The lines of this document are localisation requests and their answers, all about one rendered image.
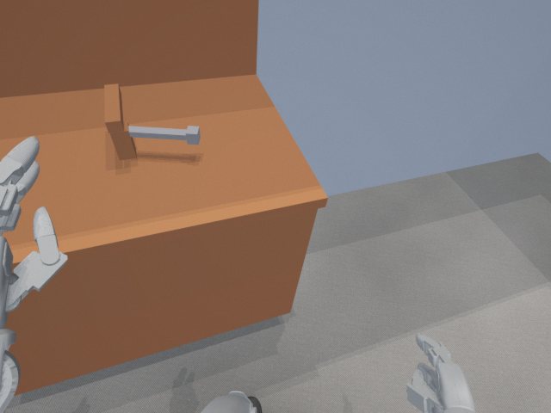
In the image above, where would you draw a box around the counter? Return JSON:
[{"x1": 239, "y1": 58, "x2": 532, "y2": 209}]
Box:
[{"x1": 0, "y1": 0, "x2": 328, "y2": 396}]

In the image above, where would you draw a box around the tap lever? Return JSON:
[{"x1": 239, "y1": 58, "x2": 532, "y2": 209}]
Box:
[{"x1": 128, "y1": 126, "x2": 201, "y2": 145}]

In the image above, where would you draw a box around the left robot thigh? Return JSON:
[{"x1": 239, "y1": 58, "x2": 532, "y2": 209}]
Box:
[{"x1": 201, "y1": 395, "x2": 257, "y2": 413}]

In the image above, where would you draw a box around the robot left hand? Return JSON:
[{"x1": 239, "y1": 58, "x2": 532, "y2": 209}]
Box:
[{"x1": 0, "y1": 136, "x2": 67, "y2": 329}]

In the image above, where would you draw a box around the robot right hand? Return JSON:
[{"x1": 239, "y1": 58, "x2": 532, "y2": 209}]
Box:
[{"x1": 406, "y1": 334, "x2": 475, "y2": 413}]

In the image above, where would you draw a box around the left robot shin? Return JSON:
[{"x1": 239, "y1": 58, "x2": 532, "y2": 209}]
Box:
[{"x1": 229, "y1": 391, "x2": 251, "y2": 403}]

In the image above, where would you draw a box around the left robot forearm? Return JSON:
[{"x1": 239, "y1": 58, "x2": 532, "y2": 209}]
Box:
[{"x1": 0, "y1": 329, "x2": 21, "y2": 413}]

